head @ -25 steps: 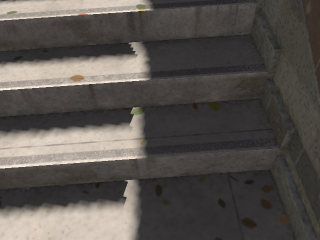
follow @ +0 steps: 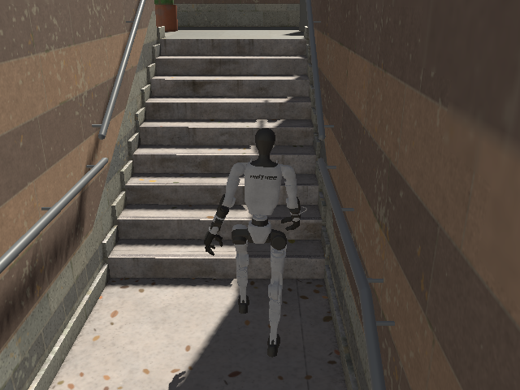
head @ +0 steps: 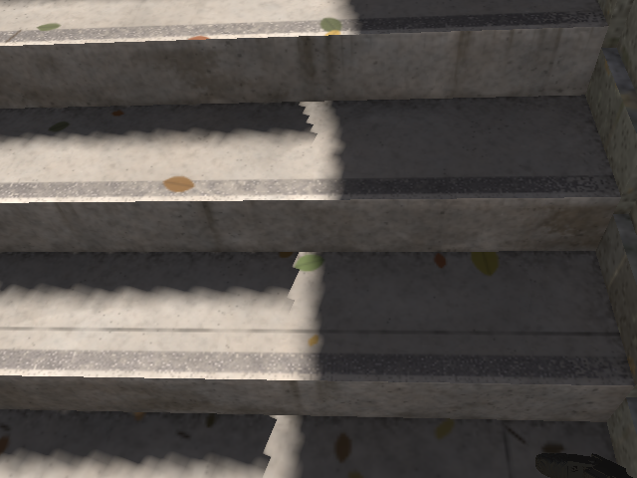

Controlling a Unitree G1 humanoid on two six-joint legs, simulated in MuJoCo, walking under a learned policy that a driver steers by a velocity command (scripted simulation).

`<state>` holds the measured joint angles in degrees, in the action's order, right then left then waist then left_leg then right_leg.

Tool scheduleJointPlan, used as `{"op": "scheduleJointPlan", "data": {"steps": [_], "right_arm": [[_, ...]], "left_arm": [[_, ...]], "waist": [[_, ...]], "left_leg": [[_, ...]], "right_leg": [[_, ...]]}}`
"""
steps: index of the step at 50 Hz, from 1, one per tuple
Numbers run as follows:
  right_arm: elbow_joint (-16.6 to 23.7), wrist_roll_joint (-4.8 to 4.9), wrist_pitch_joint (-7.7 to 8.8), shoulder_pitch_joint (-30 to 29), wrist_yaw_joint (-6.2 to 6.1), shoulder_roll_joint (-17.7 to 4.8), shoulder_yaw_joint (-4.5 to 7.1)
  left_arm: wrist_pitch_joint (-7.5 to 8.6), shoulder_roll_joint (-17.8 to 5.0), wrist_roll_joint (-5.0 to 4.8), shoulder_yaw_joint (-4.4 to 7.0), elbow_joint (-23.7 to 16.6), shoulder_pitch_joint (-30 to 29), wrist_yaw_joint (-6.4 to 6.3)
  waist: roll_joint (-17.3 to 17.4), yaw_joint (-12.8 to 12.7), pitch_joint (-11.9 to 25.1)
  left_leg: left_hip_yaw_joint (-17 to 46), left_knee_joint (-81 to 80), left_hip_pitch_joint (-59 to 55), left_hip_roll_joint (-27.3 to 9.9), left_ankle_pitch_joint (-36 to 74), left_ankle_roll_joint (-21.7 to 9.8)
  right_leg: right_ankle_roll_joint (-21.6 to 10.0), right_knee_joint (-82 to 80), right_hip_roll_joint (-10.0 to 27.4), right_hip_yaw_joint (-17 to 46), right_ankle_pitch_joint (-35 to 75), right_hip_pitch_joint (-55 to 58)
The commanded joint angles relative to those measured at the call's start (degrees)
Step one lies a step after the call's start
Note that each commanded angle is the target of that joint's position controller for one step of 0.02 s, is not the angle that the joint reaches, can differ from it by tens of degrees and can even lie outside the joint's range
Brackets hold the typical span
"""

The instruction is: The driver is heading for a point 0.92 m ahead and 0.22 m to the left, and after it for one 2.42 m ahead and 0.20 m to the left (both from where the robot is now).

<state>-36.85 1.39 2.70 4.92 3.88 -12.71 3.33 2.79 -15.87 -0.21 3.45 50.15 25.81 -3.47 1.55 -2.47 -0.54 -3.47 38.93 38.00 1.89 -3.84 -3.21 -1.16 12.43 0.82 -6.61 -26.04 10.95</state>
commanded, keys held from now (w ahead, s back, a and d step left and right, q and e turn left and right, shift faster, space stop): w+q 0.76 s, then w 0.02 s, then w+e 0.22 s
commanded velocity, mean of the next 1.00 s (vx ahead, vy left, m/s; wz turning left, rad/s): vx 0.50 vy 0.00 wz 0.45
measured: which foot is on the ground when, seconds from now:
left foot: up 0.00-0.04, down 0.06-0.44, up 0.46-0.90, down 0.92-1.00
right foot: down 0.00-0.06, up 0.08-0.44, down 0.46-0.94, up 0.96-1.00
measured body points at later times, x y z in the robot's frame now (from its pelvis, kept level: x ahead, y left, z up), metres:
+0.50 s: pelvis +0.32 +0.02 +0.00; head +0.35 +0.02 +0.45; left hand +0.44 +0.30 -0.08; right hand +0.50 -0.22 -0.11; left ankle +0.16 +0.09 -0.67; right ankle +0.42 -0.09 -0.73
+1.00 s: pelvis +0.56 +0.23 +0.04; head +0.61 +0.26 +0.49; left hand +0.36 +0.38 -0.10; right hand +0.88 +0.23 +0.00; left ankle +0.62 +0.40 -0.55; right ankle +0.45 -0.08 -0.61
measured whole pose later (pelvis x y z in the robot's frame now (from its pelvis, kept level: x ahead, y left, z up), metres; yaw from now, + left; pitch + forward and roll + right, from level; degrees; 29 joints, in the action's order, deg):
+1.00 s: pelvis +0.56 +0.23 +0.04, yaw +30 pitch +3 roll +1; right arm -26.3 0.2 2.1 -2.5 1.0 -8.1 -2.9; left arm 3.9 -9.0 -1.6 1.0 59.3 29.1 0.1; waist -0.7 -1.7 -4.8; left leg -6.3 78.9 55.4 -4.5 -26.3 -3.4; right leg 2.5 44.8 10.0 5.4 -12.3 -0.3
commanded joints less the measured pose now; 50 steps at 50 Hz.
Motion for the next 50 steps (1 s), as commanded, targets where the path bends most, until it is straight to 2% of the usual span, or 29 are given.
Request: {"op": "scheduleJointPlan", "data": {"steps": [1, 2, 3, 4, 5, 6, 7, 8, 10, 13, 16, 17, 19, 22, 23, 24, 25, 27, 30, 36, 37, 41, 44, 45, 46, 47, 48, 49, 50], "right_arm": [[5.0, 0.66, 0.01, 1.0, 0.14, -7.2, 2.28], [1.9, 0.46, -0.15, 12.3, -0.89, -11.2, 4.33], [-0.3, -0.57, -1.0, 21.1, -2.16, -12.3, 4.57], [0.2, -1.32, 0.03, 19.3, -2.44, -16.8, 5.07], [-0.9, -2.18, 0.71, 22.3, -3.3, -12.3, 4.26], [0.0, -1.65, 1.69, 17.4, -3.45, -11.3, 4.03], [-0.1, -0.85, 2.43, 12.9, -3.04, -10.4, 3.63], [0.8, -0.35, 2.74, 9.5, -2.8, -8.6, 2.98], [1.8, -0.05, 2.41, 6.8, -2.87, -10.1, 3.21], [1.1, 0.41, 2.06, 6.2, -3.79, -11.4, 3.58], [-0.7, 1.1, 0.09, 10.4, -4.29, -11.9, 3.77], [-0.8, 1.02, -0.62, 11.5, -4.14, -11.2, 3.54], [0.7, 0.81, -1.42, 9.7, -4.41, -8.9, 2.71], [2.5, 0.92, -0.59, 6.4, -4.33, -7.9, 2.28], [5.2, -0.46, 0.49, 4.3, -4.17, -5.4, 1.14], [4.1, -0.42, 1.39, 16.9, -4.44, -0.3, -0.23], [3.4, 1.1, 1.11, 21.7, -4.72, -6.2, 0.57], [6.1, 2.15, -0.36, 7.4, -5.44, -9.8, 0.7], [8.3, 1.48, -1.55, 2.6, -4.31, -3.2, -1.01], [12.7, 0.55, -3.94, 1.1, -5.67, 2.8, -3.61], [13.7, 1.83, -3.53, -0.5, -5.53, 2.7, -3.53], [18.4, -0.27, -2.16, -12.6, -4.69, 5.3, -5.25], [24.3, -0.42, -0.38, -19.4, -0.53, 6.9, -7.73], [24.9, 1.01, 0.13, -18.2, -0.22, 6.4, -6.65], [21.1, 2.26, -0.24, -8.3, -0.62, -0.1, -3.36], [18.2, 1.52, -0.05, 6.4, -1.8, -7.0, -0.12], [13.3, -1.07, 0.35, 20.7, -3.04, -14.7, 2.39], [5.4, -2.23, -1.29, 28.3, -5.17, -20.1, 3.43], [2.9, -3.88, -0.73, 25.7, -4.91, -14.4, 0.99]], "left_arm": [[0.31, -10.3, -0.83, 2.26, -3.2, -0.2, -1.68], [1.03, -12.1, -1.89, 3.03, -4.3, -3.3, -1.39], [2.73, -8.7, -1.16, 1.94, -4.9, -4.2, -0.58], [4.71, -0.9, 1.21, -0.93, -7.1, 3.2, 1.44], [7.39, -5.4, -1.41, -0.34, -7.9, -2.6, 2.97], [8.14, -7.7, -2.81, -0.28, -11.9, -11.2, 3.06], [8.2, -7.1, -1.03, -0.63, -12.9, -13.8, 2.87], [7.25, -7.6, 1.18, -0.39, -11.7, -12.3, 2.69], [5.47, -7.3, 1.62, -0.29, -12.5, -10.3, 3.05], [4.77, -5.4, 2.09, -1.16, -15.6, -16.1, 2.6], [4.39, -0.6, 2.15, -2.5, -16.5, -22.1, 3.0], [3.94, -1.5, 1.2, -2.11, -16.4, -22.1, 3.01], [2.76, -3.4, 0.65, -1.23, -15.1, -18.4, 2.79], [4.39, -5.8, 2.91, 1.18, -14.2, -10.7, 2.8], [4.49, -11.3, 2.53, 2.55, -11.9, 0.9, 2.22], [4.02, -13.8, 2.99, 2.7, -10.9, 0.8, 2.23], [3.27, -14.6, 1.64, 3.84, -10.6, -0.2, 2.1], [1.12, -6.3, 1.37, 2.16, -11.9, -5.3, 0.95], [-0.24, -1.8, 1.49, 0.57, -8.2, -4.6, 0.12], [0.73, -2.8, 1.65, 1.29, -2.9, 0.0, -0.26], [0.17, -1.1, 1.37, 0.88, -2.2, -0.5, -0.17], [-0.42, -1.8, 0.18, 0.52, 0.4, 5.3, -1.82], [-3.27, -6.1, -1.66, 1.08, 3.4, 8.0, -2.05], [-2.93, -10.0, -1.56, 1.36, 5.0, 10.8, -1.38], [-2.31, -11.2, 0.35, 0.55, 6.8, 11.4, 0.03], [0.42, -12.7, 0.74, 0.5, 4.6, 8.3, 1.76], [3.08, -11.7, -1.59, 0.0, 2.5, 6.7, 2.73], [5.61, -7.2, -1.21, 0.04, 4.2, 6.8, 4.99], [6.0, -5.6, -3.28, 1.56, 6.7, 6.7, 6.97]], "waist": [[-13.9, 5.7, 1.6], [-13.5, 11.4, 6.0], [-8.0, 14.4, 11.0], [10.2, 6.3, 18.8], [3.5, 11.1, 23.1], [3.0, 9.9, 11.5], [-3.4, 6.0, 5.0], [-6.6, 3.0, 2.8], [-4.4, -0.8, 0.4], [-1.5, -1.1, -3.1], [3.4, 4.0, 1.8], [4.7, 4.7, 3.6], [7.5, 2.2, 6.3], [6.1, -4.7, 10.5], [0.6, -8.5, 19.0], [-12.9, -0.7, 21.1], [-11.5, 1.2, 21.3], [-9.1, -3.4, 8.5], [-10.3, -1.2, -5.7], [-8.0, 1.1, -7.8], [-7.4, 1.7, -9.5], [-6.4, -1.5, -9.9], [-3.5, -0.1, -2.7], [-14.1, 2.0, 1.5], [-16.7, 7.4, 9.3], [-22.5, 16.8, 18.9], [-6.0, 21.7, 30.8], [14.5, 16.5, 41.5], [12.2, 12.8, 40.9]], "left_leg": [[-5.2, -2.1, -13.6, 5.1, -2.9, -5.0], [-3.8, -8.3, -29.6, 6.2, 3.9, -8.1], [10.7, -9.2, -49.8, -2.0, 5.5, -11.5], [42.3, -9.0, -68.5, -18.8, 8.2, -23.7], [51.3, -18.7, -67.7, -19.6, -5.5, -24.3], [42.3, -21.8, -57.6, -17.7, -3.2, -20.2], [36.3, -23.9, -46.2, -15.4, 2.6, -17.8], [31.8, -25.1, -38.0, -13.8, 7.4, -16.9], [26.7, -27.1, -28.7, -10.8, 12.2, -16.2], [17.0, -28.0, -17.1, -5.1, 19.6, -13.7], [12.3, -23.1, -13.8, -0.2, 15.7, -9.3], [14.3, -21.0, -16.0, -0.7, 12.9, -8.4], [21.3, -16.3, -24.2, -4.5, 11.7, -7.1], [21.8, 5.0, -26.9, -0.2, 31.0, -2.4], [19.0, 22.3, -15.8, 2.1, 9.4, 0.2], [18.2, 38.4, -2.1, 8.0, -35.1, 3.1], [18.1, 49.4, 6.2, 4.6, -31.8, 5.6], [10.7, 57.3, 16.8, -1.7, -23.7, 7.4], [8.4, 63.3, 19.9, -3.8, -23.5, 6.7], [10.1, 83.4, 37.2, -4.8, -19.7, 7.0], [11.3, 84.9, 41.2, -5.3, -20.2, 7.1], [5.0, 70.6, 44.5, -8.2, -18.3, 5.7], [-6.8, 32.9, 9.6, -9.6, -11.0, 2.8], [-8.4, 28.0, -4.3, -5.2, -21.3, 0.4], [-13.7, 28.2, -16.3, 1.6, -25.1, -2.5], [-1.6, 31.9, -31.6, 2.5, -14.3, -7.2], [28.2, 16.9, -53.2, -10.9, -10.8, -15.3], [58.1, -9.7, -57.0, -23.9, -12.9, -16.0], [57.4, -15.9, -50.3, -23.8, -17.6, -13.2]], "right_leg": [[-2.8, 20.5, 13.4, -1.4, 92.9, -4.4], [-1.8, 33.3, 11.9, -3.0, 93.0, -11.3], [-1.0, 51.5, 8.6, -0.5, 54.3, -27.6], [2.2, 73.2, -3.8, 6.0, -8.2, -50.6], [1.9, 76.6, -2.1, 18.6, -4.0, -56.7], [1.4, 72.3, 0.3, 17.3, 2.1, -59.6], [0.8, 68.6, 2.0, 15.3, 4.9, -57.8], [1.2, 66.1, 3.6, 14.4, 6.6, -54.2], [2.4, 62.2, 5.4, 13.4, 6.8, -49.8], [4.9, 46.4, 4.9, 8.6, 13.2, -45.8], [5.4, 28.4, -2.1, 2.4, 29.4, -32.0], [5.2, 26.2, -2.6, 3.8, 31.0, -30.2], [3.8, 26.9, -1.7, 7.6, 24.8, -30.3], [-0.7, 12.5, -2.7, 7.5, 27.7, -14.2], [-5.2, 16.3, 9.7, 17.5, 46.9, 4.8], [-13.5, 17.7, 26.4, 37.2, 72.0, 13.3], [-20.3, 14.5, 32.7, 47.1, 50.8, 10.2], [-14.8, 7.1, 24.3, 36.0, 15.9, 0.8], [-9.8, 0.2, 17.5, 21.3, 8.3, -15.7], [-9.2, -3.8, 21.6, 9.4, 17.1, -15.8], [-8.3, -3.0, 21.1, 7.5, 19.6, -15.7], [-4.7, -5.0, 18.0, 2.3, 23.1, -9.6], [-7.4, -16.5, 16.5, 3.1, 27.6, -18.9], [-8.0, -13.6, 17.8, 3.9, 59.0, -17.0], [-8.6, -1.0, 16.5, 0.9, 94.5, -13.2], [-7.6, 11.8, 16.5, 4.2, 123.8, -17.3], [-1.2, 36.1, 10.5, 9.0, 109.2, -33.7], [1.0, 60.5, -1.4, 16.5, 18.7, -33.0], [1.0, 81.7, -4.2, 24.1, 11.1, -36.6]]}}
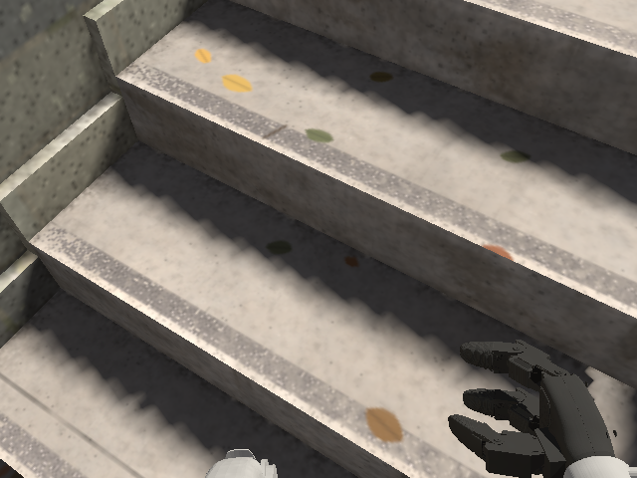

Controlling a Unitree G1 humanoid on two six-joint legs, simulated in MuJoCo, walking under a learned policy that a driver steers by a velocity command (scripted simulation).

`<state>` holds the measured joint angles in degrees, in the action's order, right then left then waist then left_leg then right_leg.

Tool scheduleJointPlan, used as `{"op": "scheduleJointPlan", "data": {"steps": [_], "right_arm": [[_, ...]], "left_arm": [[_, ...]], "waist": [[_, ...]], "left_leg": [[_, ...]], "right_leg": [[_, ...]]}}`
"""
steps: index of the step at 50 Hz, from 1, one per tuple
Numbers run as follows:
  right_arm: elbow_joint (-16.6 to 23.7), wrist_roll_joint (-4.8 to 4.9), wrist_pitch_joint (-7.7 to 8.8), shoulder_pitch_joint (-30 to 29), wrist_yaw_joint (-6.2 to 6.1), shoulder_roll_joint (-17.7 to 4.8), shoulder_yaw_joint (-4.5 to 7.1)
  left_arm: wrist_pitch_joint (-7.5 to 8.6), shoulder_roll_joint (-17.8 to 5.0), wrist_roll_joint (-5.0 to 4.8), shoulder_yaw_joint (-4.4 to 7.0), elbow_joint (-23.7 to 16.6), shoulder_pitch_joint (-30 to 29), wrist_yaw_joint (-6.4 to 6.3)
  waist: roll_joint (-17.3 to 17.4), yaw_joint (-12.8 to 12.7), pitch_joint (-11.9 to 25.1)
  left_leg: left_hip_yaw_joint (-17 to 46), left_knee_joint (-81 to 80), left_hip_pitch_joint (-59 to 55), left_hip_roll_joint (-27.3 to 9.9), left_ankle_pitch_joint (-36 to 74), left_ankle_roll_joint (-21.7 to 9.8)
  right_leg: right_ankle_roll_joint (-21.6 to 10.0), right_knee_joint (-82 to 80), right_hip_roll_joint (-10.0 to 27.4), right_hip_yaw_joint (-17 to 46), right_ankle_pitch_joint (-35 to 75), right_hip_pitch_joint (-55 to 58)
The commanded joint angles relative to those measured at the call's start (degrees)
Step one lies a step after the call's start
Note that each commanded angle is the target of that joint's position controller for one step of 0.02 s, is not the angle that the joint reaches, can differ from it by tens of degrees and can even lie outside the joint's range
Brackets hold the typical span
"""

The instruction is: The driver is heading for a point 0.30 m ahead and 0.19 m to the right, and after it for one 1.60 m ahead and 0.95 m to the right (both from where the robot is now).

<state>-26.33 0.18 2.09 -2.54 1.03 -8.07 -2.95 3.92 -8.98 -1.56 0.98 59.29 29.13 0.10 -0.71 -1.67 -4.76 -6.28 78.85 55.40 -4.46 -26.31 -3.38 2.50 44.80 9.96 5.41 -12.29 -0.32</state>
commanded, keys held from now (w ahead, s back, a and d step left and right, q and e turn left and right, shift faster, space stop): w+e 0.28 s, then e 0.72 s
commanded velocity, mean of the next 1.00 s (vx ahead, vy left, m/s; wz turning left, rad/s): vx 0.25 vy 0.00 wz -0.49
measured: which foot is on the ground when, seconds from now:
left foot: down 0.00-0.48, up 0.50-1.00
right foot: up 0.00-0.44, down 0.46-1.00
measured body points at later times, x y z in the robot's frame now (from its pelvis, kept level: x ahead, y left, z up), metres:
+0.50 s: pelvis +0.28 -0.02 +0.18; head +0.29 -0.01 +0.63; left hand +0.53 +0.11 +0.10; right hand +0.26 -0.26 +0.03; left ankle +0.15 +0.12 -0.53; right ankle +0.41 -0.10 -0.43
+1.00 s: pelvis +0.45 -0.04 +0.31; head +0.44 -0.08 +0.76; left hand +0.72 +0.07 +0.25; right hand +0.48 -0.31 +0.19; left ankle +0.55 +0.07 -0.20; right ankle +0.41 -0.09 -0.42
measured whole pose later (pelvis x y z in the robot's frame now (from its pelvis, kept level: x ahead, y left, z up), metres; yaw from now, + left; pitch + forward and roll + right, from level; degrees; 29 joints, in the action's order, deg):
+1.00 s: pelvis +0.45 -0.04 +0.31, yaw -34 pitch +2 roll +3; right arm -36.3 0.4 0.3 10.8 -3.4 -10.8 -1.0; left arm -3.4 -10.3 0.6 -0.3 31.0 11.8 -4.5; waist 3.2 -1.8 1.3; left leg 2.7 103.5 53.9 3.4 -13.3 7.7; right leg -5.7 37.2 -10.8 15.4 -18.2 -18.0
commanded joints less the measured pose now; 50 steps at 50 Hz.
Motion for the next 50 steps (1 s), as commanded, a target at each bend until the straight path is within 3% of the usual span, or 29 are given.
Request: {"op": "scheduleJointPlan", "data": {"steps": [1, 2, 3, 4, 6, 8, 9, 10, 13, 15, 16, 17, 18, 19, 20, 22, 23, 24, 25, 26, 27, 29, 31, 34, 37, 39, 42, 44, 50], "right_arm": [[-9.4, -1.03, 0.7, 28.8, -1.37, -17.0, 6.74], [-13.5, 1.0, 1.28, 26.8, -0.64, -13.2, 5.8], [-16.4, 0.26, 1.79, 23.5, 0.3, -6.8, 4.33], [-18.5, -1.71, 2.09, 19.4, 1.46, -0.8, 2.97], [-21.0, -2.13, 2.63, 17.0, 1.57, 1.7, 2.73], [-22.4, -1.92, 2.83, 15.1, 1.34, 1.5, 2.54], [-22.6, -2.23, 3.21, 15.0, 1.27, 0.6, 2.23], [-24.8, -3.23, 3.06, 18.8, 1.07, 0.5, 1.79], [-26.9, -2.83, 1.43, 22.9, 0.12, -1.5, 1.0], [-26.4, -3.52, 0.43, 22.7, -1.13, -1.9, 0.47], [-25.9, -3.52, -0.11, 22.1, -1.96, -4.2, 0.96], [-26.0, -3.22, -0.36, 24.7, -3.48, -5.3, 1.28], [-26.6, -3.09, -0.71, 25.0, -4.81, -10.0, 2.46], [-26.3, -2.48, -1.06, 24.4, -5.84, -12.5, 3.33], [-25.6, -0.72, -0.94, 22.5, -6.47, -17.0, 4.38], [-24.2, 0.38, -1.1, 22.6, -5.9, -22.3, 5.87], [-21.2, 1.04, -1.44, 18.9, -5.31, -21.9, 6.04], [-19.2, 1.43, -0.78, 17.5, -5.32, -21.7, 6.43], [-15.3, -0.38, 0.18, 21.1, -3.37, -9.6, 4.06], [-14.7, -0.34, 2.2, 18.7, -0.39, -11.1, 4.76], [-12.3, 0.92, 2.54, 13.5, 0.49, -9.1, 4.73], [-10.2, -1.39, 2.54, 10.2, -0.13, -4.9, 3.33], [-9.7, -2.18, 1.61, 14.4, 0.37, -3.7, 2.69], [-8.8, -1.21, 1.52, 15.4, 0.31, -3.2, 1.93], [-5.6, -1.78, 1.38, 10.6, -0.6, -2.6, 0.86], [-2.4, -2.81, 1.03, 5.0, -2.16, -3.5, 0.82], [-5.5, -0.61, -0.76, 9.9, -3.78, -4.8, 2.19], [-5.1, 0.39, -1.08, 10.3, -4.42, -5.2, 2.7], [-2.2, 0.33, -0.16, 5.6, -4.47, -5.8, 2.84]], "left_arm": [[3.38, -7.8, -3.39, 3.72, -6.0, -4.2, 2.84], [2.23, -4.1, -2.42, 2.44, -10.8, -12.4, 1.58], [1.68, -1.9, -1.61, 1.82, -14.0, -15.6, 0.75], [1.47, -0.2, -1.15, 0.59, -16.9, -17.9, 1.1], [-0.17, 2.3, -1.62, -1.02, -18.1, -14.6, 1.87], [-2.26, 1.7, -1.61, -1.3, -17.3, -12.5, 0.88], [-2.96, -0.5, -0.7, -1.05, -17.8, -12.3, 0.78], [-3.91, 0.5, -0.34, -1.28, -16.8, -12.0, 0.56], [-4.72, 2.2, -0.5, -2.75, -22.0, -17.9, 0.38], [-4.27, 0.6, 0.25, -3.26, -26.5, -24.2, 0.75], [-3.79, 0.0, 0.98, -3.79, -29.4, -29.1, 1.21], [-3.71, -1.5, 1.22, -3.65, -31.3, -33.2, 1.38], [-3.53, 0.2, 1.98, -4.61, -33.3, -34.4, 2.07], [-3.55, 0.3, 2.06, -4.73, -34.1, -35.6, 2.28], [-3.44, 0.4, 1.57, -4.52, -35.4, -36.3, 2.86], [-3.36, -5.1, 2.33, -1.54, -30.0, -22.8, 2.12], [-3.34, -9.7, 2.49, 0.47, -27.3, -14.5, 2.24], [-3.9, -13.0, 3.08, 2.23, -25.6, -9.9, 2.33], [-4.66, -21.0, 3.47, 4.37, -25.0, -12.4, 1.02], [-4.18, -17.9, 5.97, 3.3, -26.7, -13.5, -0.6], [-3.45, -13.3, 5.0, 1.83, -26.3, -13.7, -0.9], [-1.93, -6.1, 2.37, 0.59, -23.9, -16.5, -0.39], [-1.8, -3.4, 2.58, 0.0, -22.9, -18.9, -0.78], [-2.03, -4.9, 2.54, -0.42, -22.4, -14.6, -1.13], [-4.1, -7.0, 1.79, -0.25, -23.2, -13.4, -1.99], [-5.93, -9.0, 2.16, 0.45, -25.6, -14.8, -3.94], [-6.73, -10.4, 3.8, 0.51, -29.6, -18.5, -5.03], [-6.92, -9.6, 2.91, 0.25, -30.7, -17.8, -4.85], [-6.67, -6.7, 1.94, 0.35, -33.2, -16.8, -4.91]], "waist": [[12.4, 10.2, 32.4], [8.9, 8.8, 16.9], [7.3, 5.7, 10.0], [5.5, 2.4, 7.4], [5.5, -1.5, 4.5], [5.0, -3.4, 2.3], [3.9, -3.6, 2.0], [4.8, -2.4, 1.7], [3.1, -2.0, -3.1], [2.2, -1.6, -4.7], [2.2, -1.3, -5.0], [3.9, 1.4, -4.4], [7.2, 0.0, -0.2], [6.7, 0.1, 2.7], [8.0, -2.0, 5.4], [14.6, -5.8, 16.4], [14.4, -8.1, 19.4], [11.7, -9.8, 18.3], [-16.3, -0.7, 19.2], [-10.2, -1.4, 25.3], [-4.4, -1.2, 17.4], [6.0, 2.9, 5.2], [1.9, 6.8, 6.2], [1.5, 6.3, 7.2], [2.1, 4.9, 7.3], [-2.7, 3.2, 9.5], [-6.7, 2.1, 16.5], [-5.0, 0.7, 13.6], [-5.2, -1.3, 8.1]], "left_leg": [[53.5, -56.3, -58.0, -19.5, 1.7, -9.7], [43.8, -54.4, -48.6, -17.2, 0.0, -7.2], [33.4, -50.7, -40.8, -15.2, 0.9, -5.3], [28.4, -52.3, -34.0, -13.9, -2.0, -3.6], [18.6, -56.7, -32.2, -13.4, 6.6, -2.7], [7.0, -60.5, -33.0, -11.0, 13.9, -1.6], [2.2, -62.4, -32.0, -11.1, 20.2, -1.2], [1.3, -62.4, -34.7, -12.1, 21.7, -2.5], [0.7, -63.2, -40.7, -13.3, 19.1, -1.3], [-3.5, -65.1, -40.2, -11.5, 21.5, 0.2], [-7.6, -66.9, -38.5, -9.3, 21.4, 1.0], [-8.2, -69.1, -39.4, -9.2, 21.4, -0.2], [-10.8, -73.3, -40.0, -9.9, 31.8, -1.2], [-12.5, -73.7, -41.1, -9.0, 44.1, -1.8], [-13.5, -70.3, -44.2, -10.7, 71.5, -2.3], [-10.5, -55.6, -56.8, -15.2, 122.7, -5.5], [-8.9, -44.7, -61.6, -13.3, 121.4, -4.8], [-4.6, -30.6, -53.6, -11.1, 100.4, -2.9], [-0.1, -4.9, -27.0, 7.2, 15.1, 4.6], [18.0, 12.6, -22.3, 10.6, 8.3, 3.5], [18.4, 16.8, -16.3, 8.9, 11.5, 2.5], [16.3, 15.3, -9.5, 5.3, 16.2, 0.8], [15.3, 22.7, -11.7, 4.0, 20.3, 0.0], [12.8, 32.2, -2.5, 4.6, 19.5, -0.1], [10.2, 20.1, 1.2, 3.1, 23.6, 2.1], [5.8, 12.1, 0.1, 4.9, 22.8, 6.2], [8.1, 24.5, 2.1, 6.0, 21.7, 10.0], [11.1, 30.0, 7.1, 6.4, 17.0, 10.7], [12.2, 22.0, 12.2, 6.5, 10.9, 11.7]], "right_leg": [[-3.1, 59.8, -12.7, 9.0, -5.2, -35.0], [-4.8, 64.2, -10.1, 3.0, -7.3, -43.2], [-7.9, 65.7, -7.5, 2.7, -6.2, -46.3], [-10.5, 68.6, -6.1, 3.4, -0.5, -45.7], [-12.2, 68.6, -6.6, 4.5, 3.7, -49.2], [-10.9, 64.4, -7.6, 3.7, 3.2, -52.8], [-10.4, 62.7, -7.9, 2.6, 6.9, -52.8], [-9.8, 75.8, -10.6, -1.1, 4.9, -58.0], [-9.8, 89.8, -12.3, -0.4, -0.3, -76.7], [-8.5, 81.7, -11.4, -1.7, 1.7, -78.1], [-7.3, 69.8, -10.6, -5.9, 3.4, -76.0], [-6.0, 63.9, -10.1, -9.6, 4.2, -74.2], [-6.1, 54.0, -6.3, -12.9, 3.0, -65.5], [-6.9, 46.5, -7.0, -15.7, 1.0, -56.8], [-8.4, 35.8, -7.4, -15.9, -2.8, -47.0], [-11.0, 32.6, -15.9, -20.8, -11.7, -32.8], [-12.7, 20.1, -18.2, -16.4, -11.8, -27.8], [-13.8, 5.4, -17.3, -3.5, -8.3, -18.6], [-22.2, -13.6, -2.9, 33.9, -1.6, -5.3], [-21.6, -26.2, 2.5, 52.6, -10.5, -7.1], [-19.1, -26.6, 1.7, 46.2, -18.6, -13.2], [-15.0, -18.4, -3.5, 32.3, -20.8, -26.7], [-12.9, -15.5, -8.7, 23.0, -14.3, -31.6], [-13.3, -16.7, -8.1, 18.7, -0.3, -26.6], [-9.0, -14.6, -11.0, 14.2, 4.3, -25.0], [-8.9, -16.4, -11.1, 16.2, 17.1, -22.0], [-9.9, -15.1, -6.0, 22.3, 24.1, -11.8], [-12.1, -15.2, -5.0, 24.9, 18.3, -8.3], [-16.6, -15.3, -3.7, 29.5, 21.1, 0.4]]}}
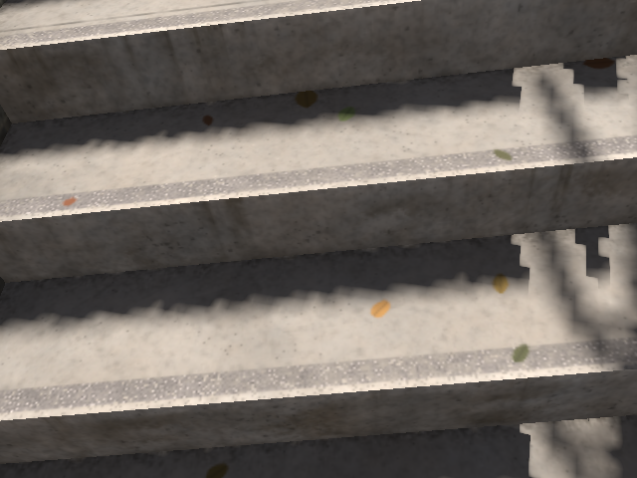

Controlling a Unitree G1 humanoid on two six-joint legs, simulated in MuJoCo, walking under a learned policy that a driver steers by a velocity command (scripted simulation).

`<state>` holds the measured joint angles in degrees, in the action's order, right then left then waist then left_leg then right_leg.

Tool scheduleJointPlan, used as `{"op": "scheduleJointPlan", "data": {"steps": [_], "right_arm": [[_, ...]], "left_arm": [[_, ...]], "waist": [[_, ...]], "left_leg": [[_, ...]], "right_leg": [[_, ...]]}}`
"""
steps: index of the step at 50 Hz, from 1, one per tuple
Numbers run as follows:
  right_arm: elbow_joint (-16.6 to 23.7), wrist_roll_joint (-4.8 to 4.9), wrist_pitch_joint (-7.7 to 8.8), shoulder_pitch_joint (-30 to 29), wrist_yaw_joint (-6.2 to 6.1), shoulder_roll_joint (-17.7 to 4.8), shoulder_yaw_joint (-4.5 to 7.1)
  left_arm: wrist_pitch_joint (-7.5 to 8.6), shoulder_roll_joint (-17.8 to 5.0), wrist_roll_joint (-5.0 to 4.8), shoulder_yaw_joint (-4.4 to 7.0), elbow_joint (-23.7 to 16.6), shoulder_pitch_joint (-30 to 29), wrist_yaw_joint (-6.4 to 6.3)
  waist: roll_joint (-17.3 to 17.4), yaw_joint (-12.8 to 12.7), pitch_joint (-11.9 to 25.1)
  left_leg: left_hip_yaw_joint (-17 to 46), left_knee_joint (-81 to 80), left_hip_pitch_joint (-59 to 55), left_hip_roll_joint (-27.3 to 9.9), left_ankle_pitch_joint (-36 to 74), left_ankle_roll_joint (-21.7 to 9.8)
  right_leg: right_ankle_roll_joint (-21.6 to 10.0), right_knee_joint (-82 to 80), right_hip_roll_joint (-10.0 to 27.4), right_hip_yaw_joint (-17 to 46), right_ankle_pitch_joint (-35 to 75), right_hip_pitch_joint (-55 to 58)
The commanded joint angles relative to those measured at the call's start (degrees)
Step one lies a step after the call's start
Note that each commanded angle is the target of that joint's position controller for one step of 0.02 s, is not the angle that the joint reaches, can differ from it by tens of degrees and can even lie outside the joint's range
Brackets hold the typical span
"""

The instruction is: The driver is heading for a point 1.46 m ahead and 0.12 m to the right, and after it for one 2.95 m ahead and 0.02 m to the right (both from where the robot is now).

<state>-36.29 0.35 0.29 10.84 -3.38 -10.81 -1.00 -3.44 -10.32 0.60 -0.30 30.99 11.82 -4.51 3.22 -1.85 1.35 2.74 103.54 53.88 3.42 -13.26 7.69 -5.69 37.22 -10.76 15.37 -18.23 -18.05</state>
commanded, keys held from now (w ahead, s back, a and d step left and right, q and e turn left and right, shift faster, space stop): e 0.42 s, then no key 0.58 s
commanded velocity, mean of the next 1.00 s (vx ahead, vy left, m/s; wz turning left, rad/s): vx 0.01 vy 0.00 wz -0.38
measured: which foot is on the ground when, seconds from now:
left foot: up 0.00-0.28, down 0.30-0.90, up 0.92-1.00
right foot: down 0.00-0.30, up 0.32-0.88, down 0.90-1.00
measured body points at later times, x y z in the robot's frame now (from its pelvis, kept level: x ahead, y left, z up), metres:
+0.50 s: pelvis +0.11 +0.12 +0.01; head +0.15 +0.15 +0.45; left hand +0.36 +0.29 -0.10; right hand +0.15 -0.17 -0.08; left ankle +0.06 +0.22 -0.73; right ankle +0.03 -0.01 -0.49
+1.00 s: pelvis +0.18 +0.05 +0.02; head +0.22 +0.05 +0.47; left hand +0.47 +0.19 -0.08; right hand +0.14 -0.22 -0.10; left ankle +0.11 +0.24 -0.48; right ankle +0.08 -0.05 -0.73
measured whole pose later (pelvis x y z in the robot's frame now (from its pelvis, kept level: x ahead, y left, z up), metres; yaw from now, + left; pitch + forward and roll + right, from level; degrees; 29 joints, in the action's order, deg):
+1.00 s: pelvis +0.18 +0.05 +0.02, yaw -20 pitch +6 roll +0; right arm -44.2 0.6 0.8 18.5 -2.5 -12.9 3.4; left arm -0.9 -11.5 1.8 1.6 41.8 0.5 -1.4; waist -1.3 3.0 1.8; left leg 5.8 101.4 36.4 3.7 -41.0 1.9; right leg 0.8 16.9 3.0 -2.9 -13.3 -9.3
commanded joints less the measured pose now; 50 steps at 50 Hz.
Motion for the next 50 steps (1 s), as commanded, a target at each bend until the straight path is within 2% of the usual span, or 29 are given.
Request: {"op": "scheduleJointPlan", "data": {"steps": [1, 4, 7, 10, 12, 13, 14, 15, 16, 17, 18, 20, 22, 25, 27, 31, 35, 37, 38, 39, 41, 43, 44, 45, 46, 47, 48, 49, 50], "right_arm": [[8.2, 0.13, 1.67, -8.2, 0.12, -3.2, 0.95], [8.9, -0.43, 1.1, -8.3, 1.07, -1.9, 0.45], [9.0, -0.89, 1.41, -6.2, 1.79, -4.1, 0.91], [10.6, -1.82, 2.04, -7.9, 2.17, -4.0, 0.56], [11.5, -2.37, 2.34, -8.2, 2.54, -8.0, 2.37], [9.0, -0.82, 1.99, -2.4, 2.55, -10.5, 4.18], [3.9, 0.68, 2.0, 4.0, 2.72, -13.0, 5.86], [2.3, 0.19, 2.56, 1.6, 2.96, -12.0, 5.42], [1.7, 0.26, 2.44, 4.9, 2.07, -10.8, 4.65], [3.1, -4.08, 1.05, 8.6, 1.03, -11.4, 5.35], [4.7, -6.19, -0.56, 7.0, 0.14, -9.6, 5.47], [7.6, -4.39, -1.81, 0.6, -1.73, -8.7, 5.18], [6.1, -2.19, -2.92, 2.3, -2.95, -7.0, 4.4], [6.4, -1.55, -3.32, 5.1, -3.11, -8.1, 4.99], [6.1, -1.28, -3.57, 5.4, -2.94, -7.2, 4.61], [5.0, -1.46, -3.39, 7.8, -2.9, -7.2, 4.5], [2.8, -0.41, -4.11, 10.6, -3.05, -5.9, 4.56], [-0.1, 0.07, -5.11, 14.1, -2.52, -6.8, 5.04], [-0.7, -0.87, -5.14, 13.0, -1.97, -5.2, 4.4], [-1.1, -0.78, -5.1, 11.9, -1.64, -7.0, 4.98], [-2.9, -0.82, -4.74, 12.4, -1.8, -10.2, 5.8], [-3.0, 1.27, -2.11, 9.6, -1.39, -13.3, 7.02], [-3.0, 1.46, -0.32, 9.9, -0.55, -12.5, 7.09], [-2.2, -0.17, 0.75, 7.8, 0.6, -9.3, 6.06], [-2.6, -2.48, 1.87, 6.7, 1.93, -1.4, 4.33], [-7.5, -1.22, 3.01, 14.2, 1.99, 2.3, 3.47], [-8.8, 0.72, 2.95, 15.6, 1.83, -0.4, 3.97], [-5.8, 1.3, 1.69, 12.0, 1.24, -0.8, 3.69], [-2.8, 0.37, 0.35, 7.2, 0.73, 0.2, 2.5]], "left_arm": [[0.74, -5.3, -0.3, 1.7, -5.7, -0.4, -0.35], [0.01, -7.9, 0.33, 2.5, -8.1, -4.5, -0.9], [-0.21, -9.4, -0.75, 3.04, -9.0, -5.5, -0.9], [-1.1, -10.7, -2.42, 4.16, -9.2, -8.0, -0.81], [-1.44, -12.5, -3.1, 4.87, -10.2, -10.8, -0.47], [-0.27, -12.3, -2.83, 4.63, -10.0, -11.7, -0.09], [1.31, -10.4, -2.82, 4.05, -10.4, -12.7, 0.66], [2.33, -5.8, -1.2, 2.97, -8.7, -7.1, 2.66], [4.16, -3.0, 0.65, 2.25, -7.9, -5.1, 4.11], [5.43, -4.6, -0.89, 2.74, -2.8, 4.5, 5.73], [5.29, -7.0, -2.23, 3.22, 0.5, 4.3, 6.3], [4.0, -8.8, -2.67, 3.46, -2.3, -4.4, 6.2], [2.17, -6.7, -2.88, 2.35, -4.9, -11.5, 5.58], [1.07, -5.1, -2.68, 1.28, -6.8, -17.4, 4.99], [0.65, -4.1, -2.28, 0.85, -7.5, -18.2, 4.62], [0.61, -4.2, -1.83, 1.35, -5.9, -15.6, 4.55], [1.34, 0.3, -1.18, -0.31, -7.7, -21.6, 5.81], [1.97, 3.4, -0.99, -1.41, -9.3, -26.8, 6.53], [2.69, 3.0, -0.61, -1.03, -8.1, -27.6, 6.93], [3.08, 4.0, -1.11, -1.22, -8.5, -28.3, 6.91], [3.7, 0.7, -2.05, 0.55, -7.6, -25.5, 6.12], [3.84, -5.2, -1.05, 3.5, -1.8, -13.8, 5.28], [3.32, -6.6, -0.77, 4.37, 1.9, -8.6, 4.56], [3.27, -7.9, -0.03, 4.67, 5.6, -1.6, 3.67], [3.02, -8.5, 1.79, 3.82, 8.3, 1.8, 2.63], [2.89, -10.7, 4.86, 4.52, 10.7, 6.1, 1.83], [2.27, -11.9, 4.22, 5.22, 13.1, 5.6, 2.18], [1.97, -11.3, 1.23, 5.49, 14.2, 0.7, 2.5], [1.56, -8.1, -1.39, 4.71, 14.3, -3.0, 2.55]], "waist": [[-9.0, -0.7, 2.0], [-12.2, 0.2, 4.2], [-9.8, 0.7, 4.3], [-8.6, 1.4, 5.5], [-7.2, 3.7, 7.8], [-8.8, 5.9, 9.0], [-7.6, 6.9, 8.3], [0.9, 2.3, 7.1], [7.1, 2.3, 2.6], [6.7, 1.2, 10.4], [1.4, 2.4, 13.6], [2.3, 1.4, 7.5], [5.8, 2.9, 3.4], [4.5, 5.9, 0.5], [4.4, 5.2, 1.6], [5.5, 4.9, 1.5], [1.9, 5.8, -0.3], [3.8, 7.4, 0.3], [-0.2, 7.7, 0.2], [3.5, 7.1, 0.9], [8.0, 5.1, 5.1], [6.0, 0.3, 7.7], [5.6, -0.2, 7.7], [-2.7, -2.3, 6.6], [-17.8, -1.6, 7.8], [-17.0, -1.7, 16.7], [-14.2, -2.0, 18.2], [-13.4, 0.2, 13.1], [-9.5, 0.9, 8.5]], "left_leg": [[3.3, -6.8, 12.0, -1.5, -2.2, 0.8], [1.9, -11.2, 4.1, -1.0, -4.7, 0.8], [4.5, -13.5, 3.2, -2.2, -11.4, 0.1], [1.2, -32.8, -6.2, -4.2, -10.8, -0.6], [-4.3, -55.3, -24.7, -1.1, -8.3, -1.8], [-2.3, -76.8, -30.0, -2.9, 5.0, -2.7], [-0.2, -95.7, -38.4, -5.1, 24.0, -3.7], [3.6, -94.4, -51.4, -12.0, 45.9, -4.8], [9.1, -77.3, -70.9, -18.7, 89.2, -6.5], [13.0, -65.6, -75.6, -29.5, 106.4, -13.0], [11.3, -66.3, -73.4, -28.5, 97.5, -14.3], [5.3, -71.8, -63.8, -23.5, 66.9, -18.9], [0.4, -76.6, -56.2, -20.6, 60.7, -21.0], [-2.3, -80.8, -55.3, -20.6, 51.5, -20.6], [-4.6, -82.3, -55.1, -19.5, 47.6, -20.3], [-3.1, -82.8, -60.9, -22.1, 53.9, -21.5], [-4.7, -83.8, -64.9, -20.7, 50.9, -19.3], [-4.2, -85.5, -68.3, -19.1, 55.4, -19.5], [-4.5, -84.5, -69.7, -18.2, 64.2, -19.2], [-4.3, -83.9, -68.5, -18.1, 74.1, -18.2], [-2.4, -79.1, -68.7, -18.0, 94.6, -16.6], [0.0, -70.5, -69.5, -16.6, 83.0, -15.1], [0.5, -66.7, -61.9, -14.0, 67.5, -14.0], [-1.1, -53.8, -43.2, -9.1, 29.7, -11.1], [-2.6, -27.4, -12.4, -0.5, -28.0, -7.6], [7.8, 3.7, -4.2, 2.8, -36.9, -6.0], [8.2, 19.5, 3.2, 3.4, -40.3, -5.2], [6.6, 24.5, 11.1, 1.9, -40.7, -5.3], [5.3, 25.1, 15.5, 0.6, -40.6, -5.0]], "right_leg": [[-8.7, -7.5, 17.1, 19.7, 30.0, 17.7], [-9.0, -8.4, 17.8, 20.3, 41.9, 15.0], [-8.8, -7.5, 19.7, 22.7, 47.6, 19.1], [-3.8, -5.5, 16.3, 17.7, 54.6, 18.3], [0.9, -3.8, 10.6, 12.8, 75.7, 15.8], [2.5, 0.2, 10.7, 14.1, 72.9, 21.0], [4.0, 5.7, 9.1, 11.4, 58.2, 22.9], [6.1, 18.2, 3.9, 4.0, 10.7, 10.1], [7.4, 37.9, -2.5, 0.9, -22.7, -21.8], [10.7, 56.5, -2.5, 3.1, -25.8, -33.2], [13.2, 64.6, -0.7, 0.9, -20.7, -35.3], [15.3, 68.9, 4.4, -4.9, -13.7, -37.8], [17.1, 74.0, 4.9, -10.8, -13.3, -34.9], [17.5, 70.8, 6.2, -11.1, -12.2, -38.5], [17.3, 63.2, 6.8, -11.1, -7.6, -36.0], [17.3, 66.8, 7.0, -9.1, -7.8, -40.2], [15.4, 48.1, 10.9, -12.0, -3.8, -40.2], [14.7, 37.8, 13.1, -20.1, -8.3, -39.1], [13.6, 33.8, 13.1, -20.6, -3.2, -36.0], [12.7, 24.7, 12.6, -22.4, -1.8, -29.2], [9.9, 8.5, 9.4, -22.3, -0.2, -14.7], [5.7, -21.6, 9.7, -19.6, 21.9, 0.0], [5.0, -30.6, 9.8, -20.0, 32.9, 10.7], [2.7, -30.9, 15.8, -15.8, 47.6, 26.8], [-2.7, -14.5, 26.8, -7.7, 93.2, 46.0], [-12.8, -7.9, 39.2, -5.4, 114.2, 44.9], [-14.6, -10.7, 39.9, -7.3, 100.2, 43.6], [-12.1, -12.9, 37.1, -9.7, 81.1, 41.6], [-8.1, -15.2, 33.9, -11.7, 61.5, 38.2]]}}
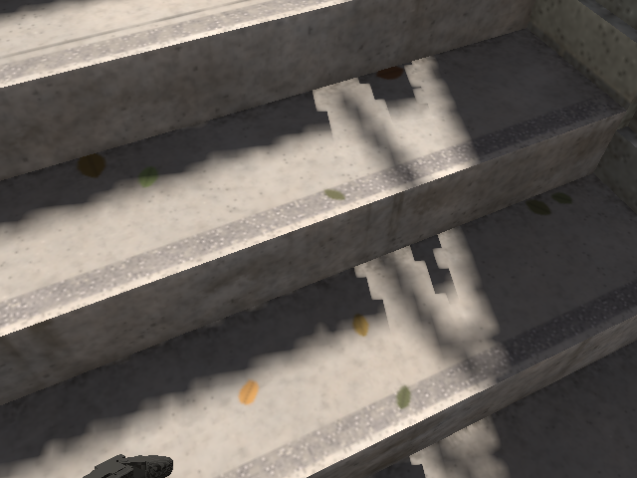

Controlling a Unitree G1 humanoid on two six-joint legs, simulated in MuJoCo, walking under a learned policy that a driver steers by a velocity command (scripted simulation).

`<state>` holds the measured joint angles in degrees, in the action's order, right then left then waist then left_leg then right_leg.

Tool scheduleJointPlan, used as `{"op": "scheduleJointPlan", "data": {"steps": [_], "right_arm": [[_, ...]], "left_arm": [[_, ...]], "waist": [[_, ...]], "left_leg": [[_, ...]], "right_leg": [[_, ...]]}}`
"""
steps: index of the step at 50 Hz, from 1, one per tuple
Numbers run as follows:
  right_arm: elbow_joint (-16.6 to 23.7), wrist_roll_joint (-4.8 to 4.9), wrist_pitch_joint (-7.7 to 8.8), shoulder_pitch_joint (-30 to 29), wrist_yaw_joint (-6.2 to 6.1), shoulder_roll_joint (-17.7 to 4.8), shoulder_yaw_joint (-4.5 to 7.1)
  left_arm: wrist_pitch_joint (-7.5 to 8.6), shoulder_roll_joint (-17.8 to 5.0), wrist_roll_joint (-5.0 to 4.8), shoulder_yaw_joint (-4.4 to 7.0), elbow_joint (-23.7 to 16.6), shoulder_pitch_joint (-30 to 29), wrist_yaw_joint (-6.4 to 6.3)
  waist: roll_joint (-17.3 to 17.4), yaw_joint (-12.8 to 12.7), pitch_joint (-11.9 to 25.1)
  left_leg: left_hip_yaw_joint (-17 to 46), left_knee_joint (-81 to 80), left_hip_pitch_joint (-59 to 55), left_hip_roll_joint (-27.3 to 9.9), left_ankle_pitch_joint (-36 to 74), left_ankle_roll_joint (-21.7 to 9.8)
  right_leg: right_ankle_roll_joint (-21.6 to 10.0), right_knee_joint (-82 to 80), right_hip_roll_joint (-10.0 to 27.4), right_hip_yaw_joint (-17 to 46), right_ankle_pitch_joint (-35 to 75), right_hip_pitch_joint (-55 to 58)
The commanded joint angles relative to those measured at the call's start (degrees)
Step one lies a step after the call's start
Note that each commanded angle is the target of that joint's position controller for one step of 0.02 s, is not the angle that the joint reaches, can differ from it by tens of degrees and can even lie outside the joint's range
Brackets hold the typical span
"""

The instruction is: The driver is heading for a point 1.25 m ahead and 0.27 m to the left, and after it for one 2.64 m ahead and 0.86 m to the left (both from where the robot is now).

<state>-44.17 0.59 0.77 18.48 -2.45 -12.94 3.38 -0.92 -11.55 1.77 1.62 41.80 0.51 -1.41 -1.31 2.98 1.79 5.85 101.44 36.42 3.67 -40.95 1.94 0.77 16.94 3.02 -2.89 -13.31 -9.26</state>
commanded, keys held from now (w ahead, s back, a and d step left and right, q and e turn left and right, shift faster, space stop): no key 0.48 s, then w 0.08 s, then w+q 0.44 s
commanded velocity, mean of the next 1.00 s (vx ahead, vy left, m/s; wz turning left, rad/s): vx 0.16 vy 0.00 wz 0.13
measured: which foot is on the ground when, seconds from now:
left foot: up 0.00-0.18, down 0.20-0.74, up 0.76-1.00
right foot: down 0.00-0.24, up 0.26-0.74, down 0.76-1.00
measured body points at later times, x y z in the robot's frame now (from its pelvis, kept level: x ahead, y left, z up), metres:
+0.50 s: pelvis +0.08 +0.02 +0.13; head +0.08 +0.05 +0.58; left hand +0.19 +0.24 -0.01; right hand +0.12 -0.20 -0.01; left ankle +0.10 +0.13 -0.58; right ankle +0.02 -0.12 -0.41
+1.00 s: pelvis +0.21 -0.04 +0.15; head +0.19 -0.07 +0.60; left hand +0.10 +0.14 +0.01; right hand +0.40 -0.21 +0.04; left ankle +0.20 +0.12 -0.23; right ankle +0.18 -0.14 -0.58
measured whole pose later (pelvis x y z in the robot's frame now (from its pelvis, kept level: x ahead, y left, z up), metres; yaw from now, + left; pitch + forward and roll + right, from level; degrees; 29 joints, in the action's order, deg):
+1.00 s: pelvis +0.21 -0.04 +0.15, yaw +10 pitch +1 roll +0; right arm -42.8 2.1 2.0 12.3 2.6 -9.1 -0.1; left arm 2.6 -4.9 3.0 -0.8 56.5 33.3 -0.4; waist 3.9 -2.1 6.0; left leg 7.9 128.9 65.4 2.1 -4.6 -5.3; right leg -1.2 30.4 2.5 -9.8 -20.8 -10.4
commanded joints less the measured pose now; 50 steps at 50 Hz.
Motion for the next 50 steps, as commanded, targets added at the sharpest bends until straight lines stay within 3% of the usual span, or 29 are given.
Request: {"op": "scheduleJointPlan", "data": {"steps": [1, 3, 4, 5, 6, 7, 8, 10, 11, 12, 13, 14, 16, 17, 19, 23, 25, 29, 30, 33, 34, 36, 37, 38, 39, 40, 42, 45, 50], "right_arm": [[7.4, -0.38, -0.76, -4.6, -0.18, 4.1, -3.04], [12.9, -1.07, -1.21, -8.8, 0.49, 5.6, -5.38], [15.1, -0.79, -1.13, -9.9, 0.91, 5.5, -6.1], [17.1, -1.49, -1.63, -11.4, 0.09, 4.6, -7.26], [20.4, -3.08, -1.25, -18.3, -0.5, 6.0, -8.29], [17.0, -3.71, -1.61, -14.0, -0.89, 4.9, -7.65], [11.7, -3.34, -2.06, -1.4, -1.07, 4.1, -6.64], [8.5, -3.31, -1.79, 6.6, -0.3, -1.6, -4.42], [8.3, -3.05, -1.37, 5.3, -0.26, -6.2, -3.07], [7.6, -3.85, -2.57, 5.4, -0.93, -6.7, -2.65], [8.2, -5.84, -2.98, 3.1, -1.37, -9.2, -1.77], [8.4, -5.75, -2.27, -2.7, -1.07, -10.2, -1.17], [4.1, -2.2, -0.68, -7.0, -0.3, -3.8, -2.26], [1.1, -1.68, -0.19, -5.3, 0.14, -0.7, -2.53], [-2.9, -1.25, 0.16, -2.4, 0.95, 4.0, -3.22], [-4.5, -2.52, 1.22, -0.9, 0.82, 5.5, -3.59], [-4.5, -1.86, 1.31, 0.1, 0.66, 2.1, -2.57], [-4.8, -1.22, 2.29, 5.8, -0.62, -1.9, -0.7], [-4.0, -0.93, 1.58, 4.7, -0.88, -4.4, -0.2], [-2.2, 0.58, -0.19, 3.8, -2.5, -7.7, 1.52], [-1.5, 1.01, 0.39, 1.8, -2.1, -9.3, 1.89], [-1.3, 0.6, 1.37, -2.2, -0.83, -6.8, 1.38], [-0.7, 0.24, 1.43, -4.7, 0.28, -3.4, 0.36], [0.4, 0.15, 1.86, -7.1, 1.84, 2.2, -1.12], [1.3, 0.73, 2.91, -4.0, 2.3, 6.7, -1.93], [-0.1, 2.21, 3.29, 1.9, 2.98, 3.5, -1.52], [1.4, 1.56, 3.76, -1.3, 2.88, 3.3, -2.33], [1.8, 1.48, 3.24, -0.8, 4.81, 4.3, -3.15], [6.4, 1.34, 0.8, -10.7, 5.36, 9.2, -6.39]], "left_arm": [[-1.0, -5.7, -3.25, 2.21, 5.2, 7.3, 0.11], [-1.34, -6.8, -4.94, 1.75, 6.2, 5.0, 0.33], [-1.2, -4.4, -3.43, -0.2, 3.8, -0.7, 0.04], [-1.41, -6.5, -2.95, -0.17, 2.1, -6.7, -0.06], [-0.85, -8.9, -3.5, 0.49, 2.0, -4.1, -0.6], [0.18, -12.2, -3.33, 1.83, 4.8, 2.9, -0.2], [0.64, -14.3, -3.08, 2.48, 7.3, 7.7, 0.36], [1.0, -12.1, -4.93, 1.76, 9.5, 12.8, 1.38], [1.04, -10.9, -3.16, 1.43, 8.3, 15.1, 1.37], [0.3, -8.4, -1.8, 0.8, 10.2, 19.0, 1.67], [-0.65, -8.2, -2.87, 1.21, 12.2, 18.2, 2.1], [-0.78, -7.6, -4.15, 1.61, 10.7, 13.6, 2.85], [-0.76, 1.0, -4.06, -0.86, 4.4, 9.5, 1.96], [-0.47, 1.1, -3.15, -0.94, 4.2, 11.3, 0.73], [0.7, 0.5, -2.76, -0.82, 5.5, 17.5, 0.86], [1.07, 0.7, -3.1, -0.87, 5.0, 20.4, 0.55], [0.61, -0.5, -2.03, -0.64, 4.1, 20.6, 0.46], [0.81, -0.6, -1.56, -0.66, -1.3, 16.0, -0.01], [1.04, 0.4, -1.44, -1.57, -2.3, 16.1, 0.32], [1.08, 0.2, -3.57, -1.85, -3.3, 10.4, 0.15], [1.25, -0.7, -4.11, -0.92, -2.2, 13.5, -0.24], [1.18, -2.0, -3.73, 1.09, 4.5, 29.3, -0.44], [1.77, -2.4, -3.85, 1.97, 6.5, 35.2, -0.12], [2.67, -4.3, -2.52, 2.63, 8.0, 40.8, 0.09], [3.76, -9.1, 0.82, 2.71, 5.8, 43.0, 0.11], [5.02, -7.4, 1.26, 2.03, 4.5, 38.2, 0.12], [5.15, -3.2, -1.09, 0.55, 4.4, 27.9, -0.28], [4.26, 3.9, 0.32, -1.55, 8.8, 29.3, 0.37], [4.27, 3.5, 2.15, -2.84, 13.4, 32.9, 1.31]], "waist": [[-3.7, -2.3, 4.1], [-4.2, 0.4, -1.5], [-4.7, 3.1, -2.0], [-5.5, 5.8, -2.2], [-7.3, 3.0, -2.9], [-9.1, 2.1, 0.0], [-12.0, 5.0, 4.7], [-13.5, 6.6, 7.8], [0.8, 4.3, 12.2], [13.5, 3.9, 17.7], [19.0, 4.5, 18.9], [12.9, 3.7, 14.3], [8.0, -0.4, -3.0], [5.3, -1.2, -4.9], [3.7, -2.6, -4.3], [4.9, -3.9, -1.5], [6.6, -4.0, -0.2], [9.8, -1.6, -1.6], [9.8, -2.7, -2.3], [7.8, 0.1, -5.9], [10.7, -1.7, -5.9], [9.2, -8.3, -5.2], [4.7, -11.5, -6.9], [-5.9, -13.7, -3.7], [-16.6, -11.1, 2.9], [-13.3, -7.0, 5.1], [-6.1, -3.4, -5.3], [-1.7, -2.4, -4.8], [-2.1, -3.8, -8.8]], "left_leg": [[2.7, 33.1, 33.6, -0.2, -8.0, 1.0], [1.2, 26.5, 31.9, -2.3, -3.5, 0.7], [3.0, 14.4, 22.4, -5.1, 0.4, 0.6], [-5.4, -10.2, 10.7, -6.3, 0.1, 1.3], [-10.8, -24.1, 0.0, -6.3, -2.8, 0.8], [-17.2, -19.1, -6.5, -3.8, -1.9, -0.4], [-16.4, -17.5, -10.9, -2.9, 3.3, -1.8], [-9.3, -36.9, -6.8, -0.7, 24.0, -7.1], [2.8, -44.3, -10.1, -6.7, 42.0, -12.6], [18.6, -60.5, -15.8, -14.0, 42.7, -19.1], [34.2, -74.4, -13.3, -20.9, 32.2, -25.8], [34.9, -74.7, -8.7, -22.3, 23.0, -26.3], [21.1, -71.8, 0.5, -17.6, 10.0, -16.7], [16.2, -69.3, -0.2, -16.1, 9.6, -13.3], [11.4, -69.1, -4.5, -14.4, 15.3, -12.4], [6.0, -72.2, -11.9, -14.8, 23.8, -14.3], [1.7, -73.4, -13.9, -13.3, 20.3, -14.1], [16.4, -79.4, -20.8, -20.4, -0.7, -16.6], [15.2, -83.0, -19.9, -18.6, -1.5, -16.6], [10.3, -89.4, -6.5, -15.6, -3.8, -14.0], [12.0, -89.1, -3.7, -17.6, -1.9, -14.6], [8.4, -84.1, 2.8, -15.6, -2.4, -15.1], [4.8, -74.0, 4.4, -11.1, 2.5, -14.1], [-2.7, -49.2, 11.7, -4.3, 14.5, -10.7], [3.6, -23.4, 19.9, 2.0, 17.9, -7.9], [9.2, -6.5, 21.8, -0.6, 21.5, -6.8], [8.5, 11.7, 32.8, -1.7, 32.8, -4.9], [6.6, 21.3, 34.6, -1.8, 38.5, -6.4], [2.6, 35.9, 48.5, -3.4, 37.2, -7.4]], "right_leg": [[-13.1, 4.5, 19.0, 6.9, 45.8, 22.2], [-10.6, -0.6, 16.0, 4.0, 26.8, 9.1], [-9.2, -2.7, 13.6, -0.1, 28.1, -1.4], [-8.6, -7.0, 7.7, -6.6, 29.1, -10.4], [-8.9, -12.6, 7.3, -5.1, 32.9, -15.9], [-11.5, -13.2, 11.0, -3.1, 47.6, -14.1], [-11.6, -7.3, 13.1, -2.8, 71.9, -6.4], [-9.0, 9.2, 10.6, -2.5, 109.6, 9.7], [-5.6, 18.2, 6.6, -3.3, 91.5, 6.0], [-2.7, 27.3, 1.1, -1.5, 47.8, 3.5], [0.4, 53.9, -5.9, 2.5, -2.0, -1.3], [1.0, 76.1, -7.8, 7.5, -12.1, -10.5], [-1.9, 84.5, -6.2, 11.3, -13.9, -26.6], [-3.2, 84.3, -6.1, 10.6, -11.3, -30.0], [-4.0, 87.1, -7.8, 9.8, -1.6, -32.0], [-2.6, 81.3, -7.9, 12.7, 6.7, -34.9], [-0.5, 74.1, -7.1, 9.4, 8.3, -34.3], [2.3, 72.7, -0.4, 10.6, 8.9, -46.7], [3.0, 60.4, 0.6, 5.9, 1.6, -44.5], [4.5, 34.3, -2.1, -3.4, -22.3, -22.3], [3.5, 29.6, -1.7, -2.2, -17.8, -14.0], [-0.2, 21.9, -3.1, -2.5, -3.5, 2.6], [-1.4, 13.3, -2.8, -0.5, -3.2, 6.4], [-2.9, 7.8, 4.7, 10.2, -6.7, 14.7], [-8.2, -4.7, 19.8, 42.1, -18.2, 16.9], [-11.9, -10.9, 23.3, 53.2, -34.8, 13.1], [-8.5, -5.4, 19.8, 35.4, -24.2, 6.1], [-4.2, 0.4, 13.1, 14.6, -7.1, 2.3], [-4.9, -0.5, 14.7, 5.5, -1.0, -1.4]]}}
Velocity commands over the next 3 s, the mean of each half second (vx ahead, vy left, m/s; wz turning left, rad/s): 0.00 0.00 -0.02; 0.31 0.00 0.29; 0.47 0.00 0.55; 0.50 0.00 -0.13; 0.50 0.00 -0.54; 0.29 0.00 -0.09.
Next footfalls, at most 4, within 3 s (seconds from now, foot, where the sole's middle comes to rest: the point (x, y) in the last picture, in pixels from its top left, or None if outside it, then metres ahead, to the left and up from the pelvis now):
0.20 left None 0.14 0.13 -0.61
0.76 right None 0.22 -0.14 -0.62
1.26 left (234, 416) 0.46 0.13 -0.45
1.80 right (218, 185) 0.80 0.16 -0.28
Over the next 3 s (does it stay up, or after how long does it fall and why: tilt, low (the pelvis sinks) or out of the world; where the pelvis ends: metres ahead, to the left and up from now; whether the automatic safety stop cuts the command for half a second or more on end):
stays up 1.16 0.22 0.68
